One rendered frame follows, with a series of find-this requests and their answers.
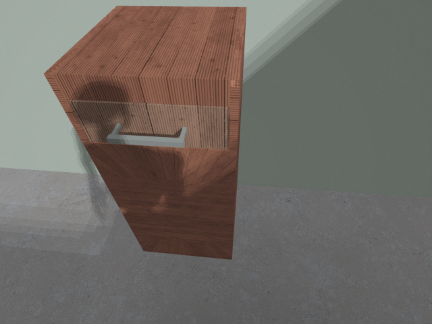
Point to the cabinet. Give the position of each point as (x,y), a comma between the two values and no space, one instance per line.
(175,200)

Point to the drawer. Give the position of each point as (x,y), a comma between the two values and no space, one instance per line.
(208,127)

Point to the handle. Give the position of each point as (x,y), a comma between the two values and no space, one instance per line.
(115,138)

